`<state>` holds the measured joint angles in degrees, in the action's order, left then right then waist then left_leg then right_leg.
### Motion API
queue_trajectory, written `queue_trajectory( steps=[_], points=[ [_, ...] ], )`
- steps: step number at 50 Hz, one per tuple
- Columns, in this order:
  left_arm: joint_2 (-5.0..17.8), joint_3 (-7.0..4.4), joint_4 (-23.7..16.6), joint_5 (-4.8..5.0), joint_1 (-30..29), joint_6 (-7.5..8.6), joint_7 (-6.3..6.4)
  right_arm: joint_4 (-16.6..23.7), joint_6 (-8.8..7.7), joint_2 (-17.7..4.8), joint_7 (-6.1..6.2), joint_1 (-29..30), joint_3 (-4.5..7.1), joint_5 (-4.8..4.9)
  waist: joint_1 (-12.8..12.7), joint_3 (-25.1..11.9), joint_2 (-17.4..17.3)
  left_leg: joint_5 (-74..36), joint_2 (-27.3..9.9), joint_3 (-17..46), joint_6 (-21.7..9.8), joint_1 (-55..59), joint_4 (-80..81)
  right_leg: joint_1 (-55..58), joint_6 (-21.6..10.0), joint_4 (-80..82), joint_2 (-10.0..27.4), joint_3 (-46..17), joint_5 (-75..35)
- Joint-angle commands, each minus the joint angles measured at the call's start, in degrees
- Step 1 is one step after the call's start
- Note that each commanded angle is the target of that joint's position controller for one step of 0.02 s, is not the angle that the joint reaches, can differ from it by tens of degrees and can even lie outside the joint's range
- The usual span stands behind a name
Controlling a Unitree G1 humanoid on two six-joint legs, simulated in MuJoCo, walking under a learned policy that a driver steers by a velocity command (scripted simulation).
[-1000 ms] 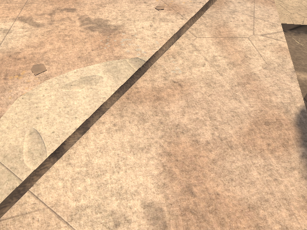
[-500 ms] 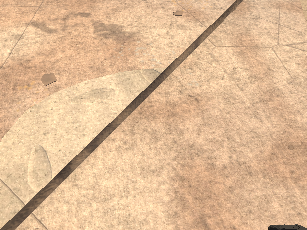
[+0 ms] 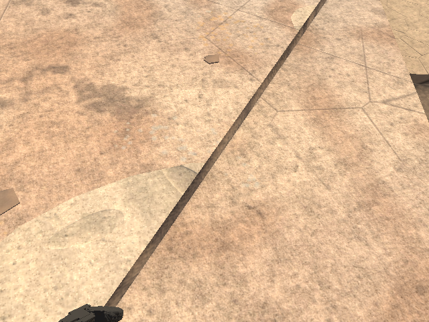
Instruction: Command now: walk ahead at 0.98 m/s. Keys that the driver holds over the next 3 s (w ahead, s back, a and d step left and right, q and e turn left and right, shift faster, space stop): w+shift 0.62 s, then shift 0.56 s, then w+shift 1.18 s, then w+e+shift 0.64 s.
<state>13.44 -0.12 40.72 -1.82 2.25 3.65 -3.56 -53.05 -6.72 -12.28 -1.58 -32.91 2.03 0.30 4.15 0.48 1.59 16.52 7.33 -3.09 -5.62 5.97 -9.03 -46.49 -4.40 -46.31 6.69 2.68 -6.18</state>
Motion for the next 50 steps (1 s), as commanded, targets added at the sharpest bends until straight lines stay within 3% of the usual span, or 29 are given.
queue_trajectory(
  steps=[1, 4, 7, 8, 9, 10, 11, 13, 16, 20, 23, 25, 27, 29, 30, 31, 32, 34, 35, 37, 39, 42, 44, 45, 46, 47, 48, 49, 50],
  points=[
    [1.70, 0.40, -4.42, 0.64, -8.05, 0.94, -0.44, 2.34, -1.63, -8.04, 0.86, 0.73, 1.02, 0.46, -1.84, 8.42, -2.36, -34.72, -14.20, 4.07, -2.06, -11.29, 10.21, 12.55, -1.46, 11.04, -3.38, 3.80, -7.67],
    [4.10, -0.24, -3.93, 0.32, -7.67, 0.76, 0.76, 0.46, -0.86, -10.62, 1.83, -0.40, 0.93, -0.53, -2.85, 3.75, -5.58, -65.87, -15.89, 2.31, -0.50, 1.87, 1.10, 16.99, -3.23, 14.73, -9.34, 7.01, -0.07],
    [9.62, -2.79, 3.16, 0.64, 16.32, 0.65, 2.93, -0.32, 1.57, -14.18, 3.52, 3.43, 1.80, -2.83, -14.85, -9.00, -9.39, -76.83, -18.07, 1.74, -0.21, 2.59, -31.37, 39.81, -6.27, 17.40, -11.82, 4.20, 11.59],
    [12.64, -4.19, 5.83, -0.34, 27.30, 0.42, 4.08, 0.85, 1.62, -12.46, 3.37, 5.92, 1.51, -3.03, -19.10, -14.59, -7.80, -60.20, -15.94, 1.34, -1.46, -9.93, -49.48, 55.33, -8.37, 13.89, -4.37, -3.10, 22.36],
    [17.46, -5.71, 6.09, -2.64, 27.85, 0.59, 4.45, 3.33, 0.89, -1.26, 1.62, -0.66, -0.81, -0.62, -10.90, -20.30, 11.50, 0.53, -4.77, 2.57, 0.58, -38.38, -75.76, 75.14, -16.98, 15.43, 14.49, -34.53, 33.96],
    [13.49, -5.67, 6.30, -0.53, 26.40, 0.40, 3.16, 3.73, -0.29, -7.29, 1.74, 2.74, 0.11, 0.32, -12.95, -22.91, 6.76, 7.39, -3.04, 9.34, -1.36, -46.96, -81.23, 74.97, -18.26, 27.39, 14.86, -51.31, 41.65],
    [11.09, -5.29, 6.97, -0.22, 20.93, 0.94, 2.88, 6.30, -0.64, -8.03, 1.99, 11.20, 0.15, 0.54, -10.66, -10.05, 3.05, 0.09, -7.52, 9.22, -2.12, -51.28, -77.60, 65.17, -15.54, 30.65, 12.35, -40.14, 36.93],
    [5.36, -4.09, 8.54, -0.69, 18.04, 1.98, 2.59, 7.07, -0.23, -6.24, 1.34, 15.49, -0.45, -0.80, -6.63, -1.14, -5.16, -2.23, -10.75, 9.09, -2.07, -46.61, -70.87, 48.03, -11.91, 33.79, 8.03, -27.96, 26.54],
    [3.20, -2.94, 11.60, 0.60, 19.40, 3.35, 3.03, 8.40, 2.16, -2.69, -0.55, 15.69, -1.50, -2.95, -1.66, 3.20, -1.53, -1.45, -13.96, 7.86, 0.29, -44.66, -64.52, 36.77, -9.36, 38.88, 3.63, -19.10, 24.13],
    [5.54, -3.11, 12.29, 1.66, 21.21, 4.78, 2.06, 14.20, 2.17, -3.70, -1.44, 29.71, -2.40, -3.12, -2.86, 9.02, -1.21, -14.62, -15.86, 2.16, 2.19, -46.19, -45.55, 30.59, -8.06, 44.31, -1.18, -8.23, 8.03],
    [6.57, -3.06, 13.51, 2.43, 25.12, 5.31, 2.23, 15.29, 1.79, -2.21, -1.68, 34.58, -3.52, -1.79, -4.63, 7.99, -0.33, -25.03, -13.13, -2.01, 0.66, -36.63, -34.28, 32.55, -6.56, 46.65, -0.81, -4.44, -7.64],
    [7.37, -2.70, 15.54, 0.96, 29.23, 4.17, 3.36, 15.05, 1.85, -4.02, -0.58, 34.57, -3.23, -2.71, -4.82, 3.85, -0.73, -12.91, -9.07, -4.16, -1.71, -43.45, -31.40, 55.69, -5.18, 36.45, 0.51, -3.12, -37.47],
    [12.34, -3.76, 15.87, -0.95, 26.85, 2.39, 5.06, 13.13, 1.52, -7.11, 0.51, 25.59, -1.96, -1.69, 0.87, -4.47, 5.74, -6.23, -4.80, -1.72, -3.25, -30.33, -24.28, 60.86, -4.29, 21.16, 4.62, -3.93, -55.88],
    [11.36, -3.95, 14.00, -0.61, 21.38, 1.63, 5.04, 5.31, 1.67, -13.24, 2.41, 1.36, 0.98, -2.24, 11.07, -15.64, 4.07, -6.09, -8.92, 1.71, -5.75, 0.68, -18.64, 44.88, -3.83, -8.30, 1.78, -2.14, -36.87],
    [3.45, -2.31, 11.43, -0.98, 21.05, 2.77, 4.25, 3.40, 1.84, -17.64, 2.89, -2.14, 1.97, -3.33, 7.06, -16.69, -9.81, -5.00, -22.15, 16.59, -3.89, 13.41, -22.65, 25.54, -4.19, -25.48, -5.63, -3.58, 21.59],
    [2.56, -2.21, 9.64, 3.57, 26.97, 3.81, 3.43, 3.43, 2.05, -18.02, 2.15, 0.12, 2.81, -3.86, 1.91, -19.49, -19.79, -5.84, -29.76, 45.22, -11.08, 23.60, -12.93, 4.74, -2.83, -39.14, -12.40, -9.85, 32.36],
    [5.75, -2.44, 9.80, 2.80, 21.68, 3.57, 4.13, 4.27, 1.90, -12.98, 1.70, 6.11, 2.50, -3.67, 1.59, -7.95, -7.92, -11.06, -28.41, 37.57, -11.71, 17.74, -10.65, -3.29, -3.10, -40.11, -7.70, -9.17, 27.29],
    [4.35, -2.44, 8.24, 1.31, 15.32, 2.68, 3.96, 2.94, 0.96, -6.05, 1.13, 10.09, 0.93, -3.30, -1.72, 1.73, 1.18, -39.88, -23.94, 22.03, -10.10, 3.03, -11.21, -1.41, -0.87, -39.46, -6.34, -6.48, 25.73],
    [3.12, -2.38, 7.60, 0.59, 15.03, 1.78, 3.63, 1.52, 0.38, -4.04, 1.20, 8.68, 0.17, -2.53, -3.52, 2.13, 1.42, -50.12, -21.97, 16.60, -7.56, -0.43, -11.00, 0.31, -0.09, -37.68, -6.37, -6.14, 25.51],
    [0.87, -1.75, 6.18, 0.00, 14.53, 0.16, 2.92, -1.03, -0.40, -3.74, 1.22, 8.82, -0.19, -0.73, -6.73, 2.79, -2.81, -55.02, -17.43, 8.14, -3.32, -7.85, -7.56, 4.88, 0.95, -29.92, -6.59, -2.97, 27.53],
    [-0.13, -1.12, 3.86, -0.20, 10.31, -0.27, 2.38, -2.29, -0.85, -4.38, 1.42, 9.45, -0.38, -0.47, -7.39, 5.22, -6.25, -61.84, -13.13, 2.51, -1.89, -13.64, -4.90, 7.71, 1.68, -20.84, -7.96, 2.09, 25.78],
    [-0.87, 0.36, 4.19, 1.33, 10.89, 0.67, 2.08, -1.29, -1.40, -5.29, 1.97, 13.49, -0.32, -0.21, -8.49, 3.17, -6.64, -57.37, -9.90, -0.81, -0.95, -25.83, -6.04, 30.97, 2.22, 5.66, -10.45, 6.15, 2.34],
    [2.97, -0.85, 8.49, 0.83, 20.58, -0.21, 3.66, -1.11, -2.16, -8.95, 2.12, 13.62, 0.69, 0.54, -11.15, -3.11, -9.10, -66.19, -13.00, 1.64, 0.09, -19.75, -13.78, 40.57, 0.79, 8.16, -13.06, 5.08, -0.56],
    [6.21, -1.91, 9.54, -0.30, 23.13, -0.15, 4.32, -1.50, -1.36, -9.55, 2.25, 12.51, 0.94, 1.65, -13.03, -5.16, -2.13, -69.88, -10.68, 0.39, 1.54, -16.89, -24.44, 44.26, 0.62, 12.97, -15.23, 9.41, -1.58],
    [6.67, -2.60, 11.23, -1.36, 23.33, 0.09, 4.50, -3.04, -0.56, -7.26, 2.84, 6.65, -0.17, 3.41, -12.32, -6.25, 4.25, -63.86, -10.16, 1.69, 4.29, -21.61, -39.39, 54.09, -1.72, 19.20, -12.70, 9.61, -11.08],
    [6.48, -3.07, 12.74, -1.11, 25.14, 0.70, 4.31, -2.61, -0.18, -9.05, 3.16, 8.29, 0.04, 3.61, -14.81, -5.24, 4.95, -22.69, -4.34, -0.78, 5.87, -31.61, -61.07, 60.33, -6.21, 26.90, -4.68, 0.89, -27.08],
    [10.51, -3.46, 13.22, -1.57, 28.69, 1.39, 3.71, 0.11, 0.12, -5.31, 4.07, 8.24, -0.39, 3.19, -13.48, -13.14, 11.80, 25.03, 0.65, -0.06, 6.65, -43.93, -84.05, 73.00, -13.55, 15.62, 12.42, -13.39, -73.33],
    [12.25, -4.08, 13.77, -0.34, 33.29, 1.67, 3.32, 1.96, 0.40, -2.72, 4.17, 6.80, -0.49, 3.87, -13.14, -22.49, 6.76, 24.87, -0.64, 11.69, 6.51, -52.22, -94.46, 80.11, -21.44, 12.41, 22.24, -22.61, -80.99],
    [11.16, -4.27, 13.90, 0.18, 30.95, 1.55, 3.64, 3.84, 1.08, -2.99, 4.82, 11.39, -0.61, 2.88, -11.84, -18.22, 0.60, 21.68, -3.57, 12.09, 5.30, -58.18, -95.70, 74.47, -20.63, 17.49, 21.51, -22.44, -60.33]
  ],
)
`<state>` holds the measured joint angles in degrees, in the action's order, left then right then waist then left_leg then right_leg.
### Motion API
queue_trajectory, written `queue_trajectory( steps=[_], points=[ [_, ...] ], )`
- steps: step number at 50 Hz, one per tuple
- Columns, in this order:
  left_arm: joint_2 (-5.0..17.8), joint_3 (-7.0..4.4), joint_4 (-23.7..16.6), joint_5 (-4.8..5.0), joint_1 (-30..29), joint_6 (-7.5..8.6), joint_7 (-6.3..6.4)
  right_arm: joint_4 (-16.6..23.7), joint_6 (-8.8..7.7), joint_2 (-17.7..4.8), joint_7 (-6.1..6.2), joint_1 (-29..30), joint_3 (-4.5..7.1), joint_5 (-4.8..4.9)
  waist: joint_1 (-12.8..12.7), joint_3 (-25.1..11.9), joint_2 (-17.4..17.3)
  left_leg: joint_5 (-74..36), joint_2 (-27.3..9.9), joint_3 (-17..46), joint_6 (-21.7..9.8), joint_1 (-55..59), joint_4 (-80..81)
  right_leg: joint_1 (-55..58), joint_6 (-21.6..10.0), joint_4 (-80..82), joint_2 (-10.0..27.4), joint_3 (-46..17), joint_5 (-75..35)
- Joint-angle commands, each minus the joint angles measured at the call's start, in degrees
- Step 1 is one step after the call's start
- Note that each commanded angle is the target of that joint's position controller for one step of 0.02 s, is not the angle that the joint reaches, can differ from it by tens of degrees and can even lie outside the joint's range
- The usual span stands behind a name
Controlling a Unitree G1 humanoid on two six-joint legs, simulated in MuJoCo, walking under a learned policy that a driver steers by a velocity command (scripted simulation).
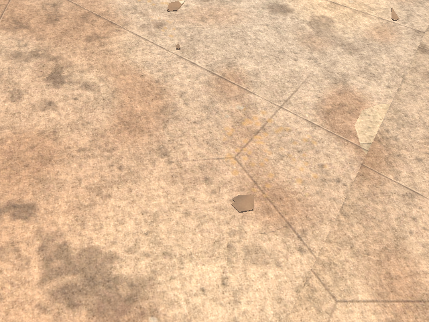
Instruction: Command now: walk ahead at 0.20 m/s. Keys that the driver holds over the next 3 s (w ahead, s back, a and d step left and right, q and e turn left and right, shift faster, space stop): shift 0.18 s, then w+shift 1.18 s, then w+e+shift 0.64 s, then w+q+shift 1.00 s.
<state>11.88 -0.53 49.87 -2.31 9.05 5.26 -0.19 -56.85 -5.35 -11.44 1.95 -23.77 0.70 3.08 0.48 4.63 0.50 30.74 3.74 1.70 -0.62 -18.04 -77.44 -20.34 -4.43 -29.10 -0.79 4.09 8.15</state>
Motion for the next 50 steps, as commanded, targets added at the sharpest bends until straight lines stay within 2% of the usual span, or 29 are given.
queue_trajectory(
  steps=[1, 2, 3, 5, 6, 8, 10, 11, 12, 13, 14, 15, 16, 17, 19, 21, 25, 29, 34, 36, 37, 38, 39, 40, 41, 42, 43, 45, 50],
  points=[
    [9.93, -3.45, 4.86, 0.75, 19.23, -0.23, 0.96, 8.91, 0.75, -2.89, 1.86, 4.06, 0.47, -1.88, -4.32, -15.29, -0.15, 8.07, -2.15, 5.67, -1.29, -37.22, -29.08, 38.36, -16.54, 4.06, 27.05, -22.23, -54.03],
    [5.92, -2.29, 3.92, 0.55, 15.00, 0.06, 1.45, 9.94, 1.78, -1.51, 1.86, 7.41, 0.30, -3.94, -2.46, -10.31, -1.01, 11.26, -3.60, 6.33, -2.31, -37.29, -29.44, 27.40, -13.33, 6.72, 24.38, -20.55, -44.12],
    [4.79, -1.62, 3.22, 0.87, 11.67, 0.37, 1.62, 10.41, 2.73, -1.32, 1.59, 7.42, 0.42, -4.73, 0.18, -6.93, -1.43, 12.10, -4.08, 6.66, -2.74, -35.30, -26.71, 18.29, -10.82, 9.21, 22.79, -16.87, -40.00],
    [7.01, -1.07, 1.70, 0.90, 4.02, 0.38, 0.66, 12.07, 4.47, -1.45, 0.56, 5.73, 0.14, -4.20, 5.26, -2.67, -0.46, 3.81, -4.99, -1.48, -2.30, -19.66, -6.05, -2.99, -7.49, 17.51, 16.71, -5.58, -36.80],
    [8.32, -1.24, 1.95, 0.79, 1.09, 0.53, 0.33, 12.45, 5.10, 0.25, 0.04, 4.02, -0.75, -4.26, 7.71, -3.10, 2.48, -1.87, -5.97, -3.57, -2.39, -10.96, 5.05, -8.65, -5.34, 17.89, 12.44, -0.50, -38.61],
    [9.78, -2.04, 4.12, 1.34, 4.78, 0.60, -0.26, 10.96, 5.72, 0.92, -0.22, 1.73, -1.02, -3.71, 6.50, -7.10, 9.18, -10.71, -4.82, -6.43, -2.53, -3.33, 11.67, -4.61, -3.99, 16.21, 10.86, 0.68, -40.51],
    [9.61, -2.35, 5.23, 2.54, 6.81, 0.01, -0.89, 8.40, 5.09, 0.12, -0.41, -3.31, -0.51, -4.50, 7.24, -10.46, 7.56, -14.37, -3.18, -9.10, -3.39, 1.57, 19.23, 1.41, -2.46, 7.91, 11.00, 2.04, -41.06],
    [9.11, -2.34, 5.39, 2.62, 8.41, -0.69, -1.17, 7.23, 4.66, -1.60, -0.78, -5.56, 0.45, -4.81, 7.61, -12.29, 5.78, -10.95, -0.85, -9.19, -4.15, 6.18, 23.55, 1.28, -2.20, 1.82, 10.07, 2.11, -31.41],
    [6.14, -1.73, 4.83, 2.01, 11.19, -1.91, -1.31, 7.77, 4.40, -7.45, -1.18, -5.13, 2.18, -6.29, 7.07, -10.67, -4.16, 5.54, -5.01, 4.38, -7.20, 4.31, 35.19, -1.90, -0.94, -12.75, 5.64, 3.65, -9.62],
    [1.87, -0.94, 0.10, 2.49, 9.89, -3.28, -2.04, 9.03, 4.95, -17.70, -1.07, -5.92, 4.90, -6.30, 8.18, -12.24, -25.86, 40.28, -20.28, 44.19, -15.57, 6.16, 63.32, -18.06, 0.54, -36.21, -3.72, 1.34, 23.50],
    [3.66, -1.83, -1.53, -0.08, 7.72, -3.92, -2.34, 11.07, 4.79, -17.69, -0.96, 1.37, 4.85, -4.94, 5.48, -8.33, -18.34, 55.21, -23.23, 60.66, -18.05, 1.15, 73.60, -23.55, -1.65, -48.78, -2.26, -11.60, 23.82],
    [4.31, -2.33, -3.92, -1.01, 4.62, -3.90, -2.40, 11.95, 4.23, -13.86, -0.70, 7.70, 3.92, -4.45, 1.86, -0.16, -11.68, 52.45, -23.11, 57.26, -16.96, -6.09, 70.51, -28.06, -2.57, -53.53, 0.35, -11.14, 18.63],
    [3.97, -2.38, -4.89, -1.45, 4.91, -3.25, -2.37, 10.98, 3.46, -10.33, -1.09, 9.04, 3.16, -4.87, -0.23, 0.87, -6.89, 43.20, -21.69, 49.80, -15.60, -9.48, 65.95, -27.48, -2.60, -55.58, 2.02, -8.95, 14.99],
    [4.23, -2.62, -4.74, -1.33, 6.43, -2.67, -2.18, 9.90, 2.55, -8.90, -1.35, 9.30, 3.02, -5.30, -1.93, -1.06, -5.02, 31.29, -19.13, 40.40, -13.03, -10.11, 63.41, -24.52, -1.91, -52.22, 3.55, -8.52, 11.25],
    [4.35, -2.81, -4.29, -0.58, 8.64, -2.93, -2.16, 6.95, 1.44, -6.16, -1.27, 8.06, 2.95, -5.10, -3.29, -3.74, -5.33, 14.28, -13.90, 25.00, -9.89, -9.29, 63.29, -18.62, -0.16, -46.06, 4.27, -7.08, 6.23],
    [3.39, -2.59, -5.95, 0.14, 6.19, -3.06, -2.19, 4.20, 0.83, -4.89, -1.15, 4.15, 3.05, -4.38, -2.27, -3.86, -6.61, 9.86, -12.49, 20.19, -11.29, -3.43, 64.94, -22.19, 0.51, -43.91, 4.83, -6.42, 3.42],
    [4.54, -2.76, -7.95, 0.75, 0.70, -3.23, -2.39, 4.88, 0.07, -5.97, -1.20, 0.48, 3.79, -3.89, 0.45, -4.16, -2.80, 1.75, -13.45, 15.38, -13.08, 4.96, 70.96, -23.55, 2.86, -30.45, 5.84, -3.47, 0.66],
    [3.80, -2.35, -10.16, 1.65, -5.00, -3.17, -2.67, 6.42, -0.60, -9.29, -1.23, 0.01, 4.78, -3.53, 2.30, -3.75, -4.39, -3.32, -14.83, 10.99, -12.12, 9.19, 74.36, -18.18, 4.64, -13.00, 5.09, -1.86, -0.60],
    [6.19, -3.14, -12.13, 1.20, -8.18, -2.37, -2.86, 7.06, -1.15, -11.41, -1.70, 0.68, 5.15, -3.97, 3.32, -0.71, -5.67, -4.43, -17.52, 8.26, -11.51, 11.56, 74.70, -10.53, 2.19, -2.73, 4.47, 0.64, 1.71],
    [6.42, -3.38, -12.17, 0.89, -6.10, -1.87, -2.69, 6.91, -0.87, -12.22, -1.97, 1.08, 5.18, -4.14, 2.04, 0.20, -5.11, -9.25, -17.91, 6.71, -11.98, 11.26, 71.32, -4.72, 0.27, 0.96, 2.92, 2.42, 4.14],
    [6.73, -3.83, -10.27, 0.58, 0.40, -1.45, -2.25, 7.06, -0.75, -12.78, -2.13, 2.81, 5.16, -4.09, -1.75, -1.56, -3.90, -21.80, -16.17, 3.60, -11.57, 8.52, 63.26, 4.35, -0.67, 3.45, 0.68, 3.88, 4.47],
    [9.06, -4.95, -5.98, -0.05, 13.38, -0.68, -1.36, 7.19, -0.87, -11.15, -2.36, 3.60, 4.51, -4.41, -7.24, -8.67, 0.55, -35.51, -12.16, -1.61, -10.49, 1.55, 45.98, 21.78, -1.98, 2.64, 0.81, 1.71, 6.54],
    [16.16, -6.81, -3.99, -1.45, 25.99, -0.18, -0.46, 10.48, -1.13, -6.56, -2.65, 5.56, 2.89, -3.74, -12.46, -17.10, 12.73, -28.16, -6.46, -6.56, -7.50, -15.21, 22.25, 38.48, -5.75, 9.55, 15.33, -20.19, 30.76],
    [17.86, -7.01, -4.30, -1.43, 26.42, 0.15, -0.58, 12.82, -1.82, -4.89, -2.66, 8.18, 2.50, -3.36, -10.93, -15.35, 17.58, -5.37, 0.44, -0.83, -7.53, -31.23, 9.95, 41.86, -7.28, 18.51, 22.51, -44.25, 42.55],
    [13.08, -5.67, -5.34, -1.31, 18.93, -0.09, -0.72, 12.97, -1.85, -7.23, -2.59, 11.06, 3.00, -3.73, -7.33, -9.25, 7.68, -11.53, -3.66, 3.84, -8.67, -36.00, 3.16, 35.95, -6.71, 16.58, 21.67, -40.59, 36.52],
    [10.67, -5.02, -6.01, -0.72, 16.15, 0.05, -1.08, 13.12, -2.02, -8.05, -3.20, 11.65, 2.98, -3.91, -5.58, -8.42, 2.16, -16.20, -6.29, 3.49, -8.46, -34.15, 3.26, 31.11, -5.97, 15.67, 19.49, -32.81, 30.10],
    [9.56, -4.54, -5.89, -0.18, 14.82, 0.30, -1.27, 12.94, -1.77, -7.81, -3.79, 10.87, 2.81, -4.34, -3.68, -8.05, 1.22, -18.23, -8.10, 2.71, -7.75, -31.64, 5.29, 26.95, -5.16, 17.59, 17.27, -27.93, 26.95],
    [6.30, -3.27, -5.02, 0.55, 13.53, 1.00, -1.11, 13.26, -0.11, -6.56, -4.83, 10.70, 2.23, -5.75, -1.05, -3.74, 3.70, -20.62, -10.49, 1.53, -5.42, -29.76, 7.25, 19.20, -4.28, 21.80, 13.91, -21.41, 22.09],
    [6.67, -3.07, -1.26, 1.45, 18.88, 2.51, -1.36, 19.16, 1.61, -6.05, -5.68, 24.46, 1.30, -5.33, -2.05, 4.35, 0.94, -30.00, -10.65, -4.18, -2.58, -33.10, 20.21, 14.00, -5.58, 28.39, 9.36, -10.14, 0.68]
  ],
)
Over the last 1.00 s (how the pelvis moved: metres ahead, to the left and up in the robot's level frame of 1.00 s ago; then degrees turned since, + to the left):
0.91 0.01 -0.01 0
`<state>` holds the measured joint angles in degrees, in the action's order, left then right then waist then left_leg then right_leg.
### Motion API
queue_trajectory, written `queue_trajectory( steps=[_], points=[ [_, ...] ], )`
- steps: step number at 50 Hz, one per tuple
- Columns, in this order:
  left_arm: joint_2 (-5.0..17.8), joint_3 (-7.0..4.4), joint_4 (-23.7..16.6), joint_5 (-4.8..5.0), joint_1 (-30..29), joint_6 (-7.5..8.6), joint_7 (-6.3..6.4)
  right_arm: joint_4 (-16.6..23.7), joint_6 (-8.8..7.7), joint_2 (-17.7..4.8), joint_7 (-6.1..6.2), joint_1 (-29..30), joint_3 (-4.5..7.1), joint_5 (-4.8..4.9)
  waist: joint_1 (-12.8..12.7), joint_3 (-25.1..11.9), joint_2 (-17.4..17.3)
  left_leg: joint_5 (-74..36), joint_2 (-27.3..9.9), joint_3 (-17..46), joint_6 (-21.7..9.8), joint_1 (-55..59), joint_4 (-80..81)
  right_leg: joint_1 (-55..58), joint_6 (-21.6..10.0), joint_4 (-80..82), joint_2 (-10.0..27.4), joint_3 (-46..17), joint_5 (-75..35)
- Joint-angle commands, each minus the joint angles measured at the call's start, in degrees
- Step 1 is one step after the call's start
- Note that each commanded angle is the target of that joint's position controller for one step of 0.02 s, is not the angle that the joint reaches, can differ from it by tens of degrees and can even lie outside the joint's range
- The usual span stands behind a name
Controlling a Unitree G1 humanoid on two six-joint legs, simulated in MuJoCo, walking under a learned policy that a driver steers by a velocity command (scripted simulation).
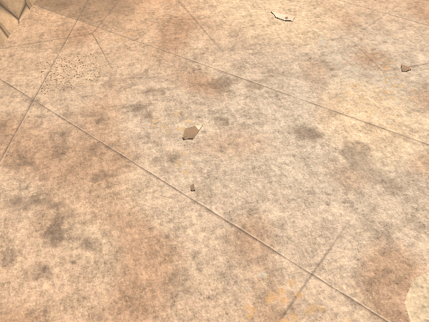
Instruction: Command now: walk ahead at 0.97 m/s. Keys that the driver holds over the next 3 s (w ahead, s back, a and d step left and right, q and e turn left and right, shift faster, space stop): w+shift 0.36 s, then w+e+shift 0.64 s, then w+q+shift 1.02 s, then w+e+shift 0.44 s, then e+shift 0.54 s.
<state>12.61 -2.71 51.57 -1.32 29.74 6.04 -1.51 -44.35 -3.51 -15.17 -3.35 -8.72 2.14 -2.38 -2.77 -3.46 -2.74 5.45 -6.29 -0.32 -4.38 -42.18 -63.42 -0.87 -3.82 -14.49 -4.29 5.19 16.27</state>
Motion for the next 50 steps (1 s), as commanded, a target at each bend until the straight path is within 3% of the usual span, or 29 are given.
queue_trajectory(
  steps=[1, 5, 7, 9, 10, 11, 12, 13, 14, 15, 16, 18, 20, 22, 25, 27, 30, 32, 33, 34, 35, 36, 37, 38, 39, 41, 43, 46, 50],
  points=[
    [5.69, -0.74, -2.62, 0.64, -1.79, 1.97, 0.02, 7.54, -0.42, -1.94, -0.53, 11.28, -0.49, 0.33, 1.41, 12.73, 4.00, -7.68, 0.02, -3.34, 1.16, -5.65, 11.53, -6.66, -5.91, 14.45, 11.70, -8.82, -12.77],
    [8.17, -0.86, -0.15, 1.60, 0.26, 2.61, 0.75, 8.75, -0.60, -1.08, -0.70, 15.09, -1.59, 1.12, 1.60, 12.49, 4.76, -14.55, 2.92, -7.32, -2.22, 6.73, 25.98, -1.83, -4.38, 18.84, 13.16, -3.65, -34.84],
    [10.10, -0.92, 0.98, 1.10, 0.94, 2.16, 1.23, 8.25, -0.28, -2.54, 0.27, 13.93, -1.31, 1.17, 2.84, 9.20, 6.88, -9.82, 7.01, -9.65, -3.77, 11.13, 28.36, 6.45, -4.00, 12.32, 14.18, -1.63, -58.50],
    [12.80, -1.48, 2.32, -0.48, 1.33, 0.59, 2.41, 6.10, -0.08, -5.78, 1.62, 4.71, -0.13, 1.00, 8.01, 2.10, 10.96, -0.99, 11.05, -9.18, -5.26, 21.04, 28.71, 11.88, -3.01, -3.88, 16.40, -1.34, -76.51],
    [14.39, -2.00, 2.53, -1.30, -0.07, -0.57, 3.00, 2.41, -0.03, -7.96, 2.48, -7.11, 0.99, 1.13, 13.25, -3.63, 11.86, 3.69, 12.24, -8.26, -6.05, 32.08, 29.44, 10.39, -2.67, -18.23, 16.64, -1.03, -77.03],
    [13.82, -2.07, 1.69, -1.61, -2.66, -1.16, 3.26, -1.26, 0.00, -10.77, 3.48, -19.31, 2.32, 0.50, 18.71, -8.86, 10.24, 7.13, 7.90, -3.70, -7.53, 47.38, 29.55, 0.40, -2.45, -36.57, 14.57, -0.95, -66.00],
    [5.34, -0.37, -1.01, 0.24, 0.60, -0.73, 1.88, -2.27, -0.13, -16.02, 4.35, -23.29, 4.08, -1.25, 14.10, -15.03, -3.81, 25.14, -7.55, 18.53, -11.61, 64.09, 30.65, -21.40, -1.68, -61.07, 6.27, -1.82, -25.00],
    [4.16, 0.01, -2.38, 2.09, 3.25, 0.61, 0.96, -2.14, -0.22, -15.78, 3.32, -20.55, 4.27, -0.70, 9.73, -20.99, -12.36, 30.51, -15.61, 48.65, -15.80, 68.64, 44.14, -34.85, -1.85, -73.90, -1.47, -10.40, 9.34],
    [6.46, -0.34, -4.30, 1.96, -4.90, 0.82, 1.52, -2.39, -0.56, -12.71, 2.73, -14.58, 4.13, 0.03, 8.64, -11.19, -5.01, 27.35, -12.40, 42.94, -13.81, 61.71, 47.48, -40.61, -3.09, -74.93, 3.33, -11.66, 3.26],
    [6.83, -0.08, -5.20, 1.56, -9.18, 1.02, 1.50, -3.12, -1.18, -8.62, 2.55, -12.40, 3.28, 0.44, 7.58, -3.73, 2.24, 20.57, -11.43, 33.64, -12.79, 51.77, 48.18, -40.80, -3.09, -71.44, 5.84, -10.60, -0.87],
    [5.87, 0.29, -5.40, 0.93, -10.72, 0.72, 1.19, -3.80, -1.67, -5.99, 2.54, -10.90, 2.63, 0.20, 5.47, -0.04, 5.97, 17.51, -9.26, 27.63, -11.31, 43.76, 49.70, -38.46, -3.07, -67.46, 7.97, -10.66, -1.56],
    [3.57, 1.01, -5.90, -0.73, -9.24, -1.25, 0.01, -5.53, -2.35, -2.55, 3.00, -10.14, 1.20, 0.68, 0.70, 3.98, 2.40, 17.21, -5.66, 19.75, -9.23, 31.31, 53.36, -33.45, -1.71, -62.13, 10.43, -10.88, -0.83],
    [2.47, 1.49, -7.00, -0.73, -12.57, -2.85, -0.96, -6.74, -3.63, -3.29, 2.91, -11.40, 1.31, 1.42, -0.03, 8.99, 1.28, 16.64, -5.06, 13.74, -8.02, 26.94, 57.89, -36.91, -0.50, -58.15, 11.83, -10.89, -1.98],
    [3.62, 1.60, -9.58, -0.30, -19.60, -3.34, -1.39, -6.80, -4.59, -4.47, 2.41, -12.18, 1.46, 1.34, 1.16, 12.58, 1.34, 7.57, -2.66, 5.18, -5.75, 25.27, 61.49, -39.98, -0.15, -49.99, 11.59, -9.11, -9.75],
    [3.96, 2.02, -11.60, 0.52, -26.25, -2.72, -2.17, -6.91, -5.69, -4.08, 1.99, -13.12, 1.03, 1.94, 2.51, 13.12, 2.31, -8.52, 0.64, -5.81, -2.40, 24.76, 63.61, -33.74, -1.03, -34.50, 9.91, -3.20, -23.75],
    [3.05, 2.46, -12.50, 0.87, -30.46, -2.42, -2.73, -7.88, -6.27, -5.05, 2.46, -16.55, 0.85, 2.55, 4.21, 13.30, 2.90, -18.45, -0.51, -8.68, -0.49, 30.19, 65.49, -31.06, -2.89, -27.16, 8.11, 0.47, -30.55],
    [5.00, 2.09, -11.79, 0.20, -30.66, -2.15, -2.61, -8.42, -5.37, -7.98, 4.21, -19.01, 0.97, 1.80, 3.69, 9.55, -0.56, -50.72, -2.37, -12.51, 2.48, 46.59, 58.05, -30.25, -5.17, -21.71, 2.53, 5.33, -27.95],
    [7.68, 1.19, -9.81, 0.07, -23.38, -2.37, -2.11, -8.13, -3.22, -11.01, 5.98, -18.97, 1.72, 0.62, -0.99, 3.54, -4.34, -70.90, -4.34, -13.17, 3.88, 53.13, 43.08, -23.48, -6.39, -21.36, -2.21, 7.08, -19.27],
    [10.01, 0.11, -7.11, 0.28, -13.51, -2.45, -1.83, -7.22, -1.97, -12.53, 6.54, -16.58, 2.27, -0.12, -6.07, -1.38, -5.56, -74.84, -5.29, -12.89, 3.84, 52.06, 29.67, -14.34, -7.55, -21.86, -3.79, 6.40, -15.12],
    [12.47, -1.43, -3.32, 0.31, -0.62, -2.63, -1.17, -5.94, -1.04, -13.46, 6.71, -13.05, 2.74, -0.61, -11.97, -6.24, -5.40, -70.70, -5.94, -11.96, 3.07, 46.83, 12.44, -2.38, -9.86, -19.38, -2.80, 2.59, -11.95],
    [14.72, -3.13, -1.81, 0.39, 4.14, -3.30, 0.03, -5.41, -1.16, -12.17, 5.88, -10.81, 2.79, -0.80, -13.21, -6.51, -1.48, -38.15, -0.52, -11.80, 2.15, 34.75, -8.25, 7.31, -11.72, -19.53, 1.04, -4.31, -4.50],
    [20.96, -4.82, -2.88, -1.14, -2.00, -4.43, 0.37, 0.21, -2.73, -2.96, 4.23, -14.08, 0.78, 0.67, -2.14, -7.81, 19.47, 22.97, 10.33, -6.60, 6.47, 2.68, -31.63, 25.73, -22.54, -18.10, 15.80, -34.30, -9.60],
    [20.80, -5.46, -4.22, -0.22, -2.49, -4.69, 0.39, 3.48, -4.11, -4.83, 4.21, -9.34, -0.10, 1.58, -5.02, -14.23, 10.53, 20.20, 9.30, 4.65, 5.01, -7.27, -34.74, 29.49, -26.68, -6.09, 19.38, -50.76, 1.68],
    [17.09, -4.96, -3.96, 0.17, -3.99, -4.44, 0.91, 4.42, -5.11, -6.35, 4.06, -4.22, -0.30, 1.11, -4.38, -6.25, 1.63, 14.92, 5.52, 6.53, 3.69, -8.30, -27.62, 21.26, -22.87, -0.64, 18.55, -47.98, 4.58],
    [13.55, -4.15, -3.00, 0.30, -5.66, -4.33, 1.02, 4.74, -5.50, -6.08, 3.77, -3.48, -0.44, 0.83, -0.70, 0.25, -2.60, 12.57, 3.26, 5.87, 3.25, -4.84, -20.10, 10.31, -19.56, 1.35, 16.52, -42.92, 1.63],
    [10.94, -3.05, -3.34, 0.67, -8.35, -3.09, 1.56, 5.26, -3.26, -5.03, 3.41, -3.23, -1.00, -1.49, 3.96, 5.01, -3.55, 13.97, 0.91, 5.66, 5.04, 1.85, -13.87, -4.11, -17.19, 2.04, 11.28, -34.64, -6.31],
    [11.23, -2.73, -3.94, 1.37, -9.10, -1.76, 1.34, 6.56, -1.03, -4.33, 2.93, -2.26, -1.42, -2.27, 5.63, 7.16, -2.19, 15.91, -0.77, 3.84, 6.94, 5.33, -5.45, -13.72, -16.47, 3.84, 7.70, -29.65, -7.37],
    [13.02, -3.37, -4.51, 1.19, -7.80, -0.78, 1.09, 11.75, -0.73, -3.37, 2.03, 9.43, -2.50, -1.12, 2.61, 11.07, 1.16, 1.92, 0.03, 0.00, 8.38, 9.98, 12.46, -21.90, -14.52, 6.70, 3.58, -25.82, -15.88],
    [14.73, -4.41, -3.95, 2.08, -3.06, -0.94, 0.48, 13.91, -1.12, -3.83, 1.88, 14.61, -2.67, 0.54, -2.43, 7.52, 5.02, -12.78, 3.96, -0.75, 6.38, 15.97, 27.35, -12.65, -10.24, 4.14, 4.20, -26.50, -30.56]
  ],
)
Over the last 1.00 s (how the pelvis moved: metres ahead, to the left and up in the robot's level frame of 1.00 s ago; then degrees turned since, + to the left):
0.53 -0.02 0.09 -1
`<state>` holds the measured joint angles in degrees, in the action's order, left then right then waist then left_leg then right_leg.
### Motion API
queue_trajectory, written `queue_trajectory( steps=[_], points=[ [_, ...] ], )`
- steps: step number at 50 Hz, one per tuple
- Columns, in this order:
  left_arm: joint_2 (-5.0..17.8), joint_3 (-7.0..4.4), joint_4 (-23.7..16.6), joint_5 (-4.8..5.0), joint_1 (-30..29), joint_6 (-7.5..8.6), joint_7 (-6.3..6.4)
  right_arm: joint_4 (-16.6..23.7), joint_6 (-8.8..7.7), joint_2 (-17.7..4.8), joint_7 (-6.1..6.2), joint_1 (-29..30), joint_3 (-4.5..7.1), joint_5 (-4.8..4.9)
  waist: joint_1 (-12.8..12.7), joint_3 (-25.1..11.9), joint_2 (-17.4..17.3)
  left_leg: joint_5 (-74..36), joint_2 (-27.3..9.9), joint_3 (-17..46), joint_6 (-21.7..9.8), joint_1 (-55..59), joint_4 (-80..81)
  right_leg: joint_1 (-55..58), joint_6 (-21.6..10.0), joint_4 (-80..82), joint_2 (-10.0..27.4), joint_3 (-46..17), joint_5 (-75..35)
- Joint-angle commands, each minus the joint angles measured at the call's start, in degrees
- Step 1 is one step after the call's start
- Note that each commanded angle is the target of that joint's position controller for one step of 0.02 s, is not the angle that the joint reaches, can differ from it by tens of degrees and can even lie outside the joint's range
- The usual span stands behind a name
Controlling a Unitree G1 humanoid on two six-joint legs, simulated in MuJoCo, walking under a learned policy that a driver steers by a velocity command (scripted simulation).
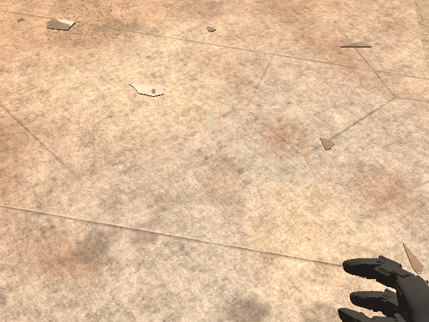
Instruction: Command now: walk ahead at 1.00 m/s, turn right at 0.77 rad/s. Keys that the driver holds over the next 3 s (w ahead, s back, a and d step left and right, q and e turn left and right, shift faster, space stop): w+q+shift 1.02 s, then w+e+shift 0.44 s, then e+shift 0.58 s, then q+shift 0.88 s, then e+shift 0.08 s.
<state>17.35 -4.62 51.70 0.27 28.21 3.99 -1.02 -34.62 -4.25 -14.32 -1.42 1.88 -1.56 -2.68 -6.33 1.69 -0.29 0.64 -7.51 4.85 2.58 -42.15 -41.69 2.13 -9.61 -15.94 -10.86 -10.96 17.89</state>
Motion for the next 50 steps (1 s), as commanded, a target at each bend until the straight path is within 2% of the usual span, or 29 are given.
queue_trajectory(
  steps=[1, 3, 4, 5, 6, 7, 8, 9, 10, 11, 14, 17, 20, 23, 25, 26, 27, 28, 30, 34, 35, 41, 43, 45, 46, 47, 48, 49, 50],
  points=[
    [9.74, -2.39, -3.67, 0.49, -1.19, 1.14, 0.29, 4.19, -0.56, -4.89, -0.04, 3.75, 1.05, 0.77, 1.04, 1.79, 2.66, -8.98, 5.42, -6.38, -1.65, 16.55, 9.28, -11.59, -3.81, 5.01, 11.62, -9.09, -35.08],
    [9.94, -2.06, -2.50, 0.14, 0.24, 1.68, 0.90, 2.78, -0.96, -6.44, 0.47, 0.49, 1.90, 0.27, 1.72, -1.34, 3.11, -7.92, 7.75, -7.90, -4.10, 21.52, 13.29, -2.95, -1.61, 0.02, 13.46, -7.45, -49.48],
    [12.08, -2.39, -2.34, -0.74, -0.13, 1.84, 1.01, 1.03, -1.11, -9.07, 1.08, -5.40, 3.13, 0.52, 4.70, -5.04, 4.32, -2.61, 9.53, -8.35, -5.49, 25.99, 12.73, 1.32, -0.39, -7.34, 14.60, -6.57, -59.12],
    [13.72, -2.73, -2.39, -1.91, -2.18, 1.66, 1.14, -1.79, -1.01, -11.51, 1.92, -15.44, 4.47, 1.14, 10.68, -9.83, 5.35, 2.66, 10.25, -9.29, -6.77, 34.30, 12.45, 1.56, 0.71, -19.13, 14.54, -4.40, -64.19],
    [12.05, -2.34, -3.12, -2.94, -5.96, 1.56, 1.34, -5.24, -0.70, -14.05, 3.01, -28.27, 5.76, 1.07, 17.71, -13.87, 5.42, 8.48, 6.50, -6.64, -8.35, 47.20, 9.18, -7.16, 1.54, -35.40, 12.73, -1.96, -57.82],
    [2.84, -0.25, -5.51, -1.01, 0.31, 1.69, 1.28, -6.24, -1.00, -19.50, 3.26, -34.10, 7.42, -1.26, 13.91, -22.84, -11.19, 21.50, -9.90, 20.72, -16.28, 64.32, 8.98, -25.22, 4.50, -63.34, 5.47, 2.61, -19.77],
    [2.47, 0.99, -5.76, -0.29, 2.27, 2.41, 0.56, -7.83, -0.36, -18.82, 1.72, -32.76, 7.90, 0.18, 12.44, -26.01, -19.66, 29.96, -14.09, 48.74, -21.51, 68.39, 23.52, -38.67, 5.08, -70.79, 0.10, 2.20, 8.16],
    [4.46, 1.11, -6.95, -1.52, -5.59, 2.27, 0.95, -6.93, -0.27, -14.15, 1.08, -25.26, 7.35, 0.75, 10.98, -13.38, -10.96, 33.33, -11.09, 43.13, -21.18, 61.02, 25.36, -46.68, 3.95, -70.15, 6.98, 3.23, 3.19],
    [5.68, 1.34, -8.55, -2.63, -12.29, 2.48, 0.58, -7.17, -0.40, -10.62, 0.54, -22.95, 6.74, 1.52, 11.13, -8.68, -2.41, 27.79, -8.60, 34.95, -19.98, 52.92, 25.23, -45.86, 4.23, -65.69, 9.77, 3.69, -0.63],
    [5.43, 1.59, -10.25, -3.44, -16.60, 2.57, 0.29, -8.62, -0.42, -8.85, 0.39, -23.93, 6.27, 1.37, 10.52, -4.95, 0.69, 21.32, -5.89, 29.38, -18.82, 46.19, 25.66, -44.45, 4.65, -61.59, 11.13, 4.38, -0.85],
    [2.14, 3.20, -14.60, -5.11, -19.29, 1.09, -0.61, -12.62, -0.95, -7.51, 0.98, -27.32, 5.64, 2.08, 5.92, 0.19, -2.49, 14.60, -1.26, 23.55, -18.75, 35.31, 28.86, -43.15, 7.71, -51.78, 13.81, 5.35, 4.10],
    [2.00, 4.82, -19.32, -3.95, -26.93, 1.03, -1.70, -11.34, -1.32, -9.68, 1.41, -24.26, 6.53, 2.05, 4.78, 3.94, -3.32, 11.70, 1.61, 17.87, -18.25, 21.79, 34.83, -35.09, 10.48, -33.20, 15.09, 8.26, -4.76],
    [2.14, 5.28, -19.55, -2.15, -29.19, 1.09, -2.32, -10.46, -1.65, -13.05, 0.36, -24.05, 8.04, 2.96, 5.91, 2.46, -3.74, 3.65, 2.86, 15.05, -15.53, 14.55, 38.15, -16.51, 11.10, -22.02, 11.78, 11.46, -19.38],
    [5.05, 4.07, -19.12, -2.37, -28.39, 1.20, -0.76, -11.33, -1.25, -13.67, 0.21, -27.82, 8.45, 3.43, 6.50, -0.04, -2.28, -9.34, 2.13, 15.20, -12.62, 26.49, 28.71, -14.62, 10.22, -15.49, 10.81, 10.76, -16.88],
    [7.76, 2.26, -15.67, -3.06, -15.99, 1.71, 0.86, -11.74, -0.90, -14.92, 0.17, -28.46, 8.80, 3.25, 0.50, -8.78, 0.41, -19.25, 6.19, 11.61, -10.09, 26.12, 6.29, 0.79, 8.72, -14.48, 10.32, 11.25, -9.58],
    [11.74, 0.74, -14.94, -4.11, -5.43, 1.96, 2.22, -10.46, -1.33, -11.70, 0.09, -27.18, 7.91, 3.42, -4.44, -15.53, 3.53, -8.69, 8.92, 8.69, -8.97, 17.86, -11.49, 12.74, 6.65, -12.98, 21.25, 0.38, 5.37],
    [15.90, -0.38, -14.56, -5.89, -1.81, 1.53, 2.67, -8.08, -1.29, -2.72, 0.70, -31.76, 5.78, 5.30, -1.36, -24.08, 16.40, 28.50, 13.50, 3.28, -8.09, 3.78, -29.90, 24.48, 2.00, -4.75, 38.81, -26.98, 24.70],
    [14.33, -0.82, -14.19, -4.25, -4.87, 0.79, 2.67, -7.08, -0.37, -5.89, 1.06, -29.43, 5.56, 4.16, 0.12, -21.30, 16.10, 23.96, 9.77, 0.80, -8.97, -3.30, -37.24, 19.03, -0.32, 1.69, 38.81, -38.45, 33.01],
    [5.69, 0.97, -13.75, -3.40, -11.26, 1.11, 2.07, -7.18, 0.89, -7.77, 0.28, -20.38, 6.06, 2.10, 1.23, -5.95, 4.31, 16.16, 4.61, -0.57, -8.70, -5.21, -34.55, 5.06, 1.40, 1.11, 32.54, -17.95, 14.67],
    [0.72, 2.11, -8.09, -1.61, -7.22, 2.59, 1.30, -4.43, 3.71, -3.40, -1.82, -13.93, 5.32, 0.89, 4.28, 0.87, 5.57, 15.46, 1.26, -1.60, -7.83, -4.49, -31.20, -3.34, 5.69, 3.63, 25.74, 3.86, -11.57],
    [2.20, 1.83, -7.84, -1.45, -7.44, 3.03, 1.09, -2.19, 4.04, -2.79, -2.30, -12.96, 4.84, 0.91, 5.72, 0.08, 8.52, 13.92, 1.06, -2.09, -7.66, -5.96, -30.60, -3.01, 4.43, 4.17, 28.10, 4.28, -15.70],
    [5.02, 1.27, -5.56, -1.52, -9.18, 3.89, 1.46, 3.05, 3.93, -4.21, -4.79, -0.49, 3.31, 0.88, 7.17, 6.01, 1.60, -1.96, 4.87, -12.82, -10.09, 5.92, -6.25, -8.91, 7.67, 10.42, 21.37, 25.09, -36.01],
    [8.84, 0.47, -5.57, -1.50, -6.88, 3.48, 1.88, 2.26, 3.83, -5.66, -4.58, -2.31, 3.57, 1.00, 8.84, 2.78, 3.43, -0.79, 9.31, -16.22, -12.16, 13.68, -2.87, -4.05, 8.34, 3.30, 22.62, 26.45, -62.87],
    [12.88, -0.60, -6.46, -1.99, -7.68, 1.60, 2.64, -0.85, 3.56, -8.96, -3.57, -13.91, 4.89, 1.07, 15.84, -4.35, 5.99, 5.08, 13.01, -16.06, -14.27, 26.58, -2.47, -1.98, 8.30, -14.81, 24.90, 25.92, -78.66],
    [13.81, -0.90, -7.77, -2.22, -10.15, 0.68, 2.79, -4.36, 3.45, -11.50, -2.75, -25.92, 6.31, 0.92, 21.39, -10.02, 5.99, 6.98, 13.73, -13.05, -16.36, 40.09, -0.70, -6.56, 7.60, -30.05, 25.93, 24.46, -77.04],
    [12.39, -0.79, -7.91, -2.78, -10.13, 0.20, 2.25, -7.65, 3.58, -14.30, -1.23, -32.68, 8.05, 1.18, 22.60, -12.53, 0.89, 10.35, 13.06, -8.04, -17.93, 53.67, 2.68, -17.66, 8.37, -50.41, 21.42, 24.29, -47.85],
    [3.46, 1.49, -10.23, -3.81, -9.48, 0.53, 1.25, -7.00, 4.40, -19.28, 0.07, -27.54, 9.21, 2.28, 15.52, -8.16, -13.24, 5.53, 3.15, 8.92, -20.05, 56.48, 3.47, -35.30, 10.00, -74.17, 11.33, 23.20, 9.32],
    [6.10, 1.55, -17.18, -2.06, -7.37, 1.57, 1.16, -3.56, 5.12, -24.15, 0.15, -25.54, 10.15, 0.93, 12.64, -21.51, -15.15, 15.73, -6.13, 37.57, -30.97, 70.83, 16.76, -50.65, 10.98, -83.04, 8.62, 10.04, 11.25],
    [8.43, 1.74, -17.70, -2.62, -13.36, 2.86, 1.16, -3.25, 5.21, -21.24, 0.83, -25.99, 10.04, 1.29, 14.37, -16.96, -4.03, 22.71, -6.96, 41.65, -28.75, 66.05, 25.12, -54.16, 10.64, -78.40, 12.19, 5.97, 5.56]
  ],
)
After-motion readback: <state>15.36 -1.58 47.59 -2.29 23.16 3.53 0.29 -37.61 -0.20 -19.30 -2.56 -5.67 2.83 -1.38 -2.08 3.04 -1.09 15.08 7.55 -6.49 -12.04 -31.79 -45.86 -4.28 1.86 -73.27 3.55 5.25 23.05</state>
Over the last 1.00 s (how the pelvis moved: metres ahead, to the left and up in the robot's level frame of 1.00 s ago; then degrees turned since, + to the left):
0.96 -0.07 -0.01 -26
